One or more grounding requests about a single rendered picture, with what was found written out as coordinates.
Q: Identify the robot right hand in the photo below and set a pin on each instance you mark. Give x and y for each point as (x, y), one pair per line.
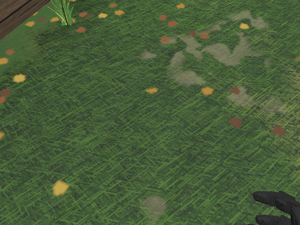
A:
(283, 202)

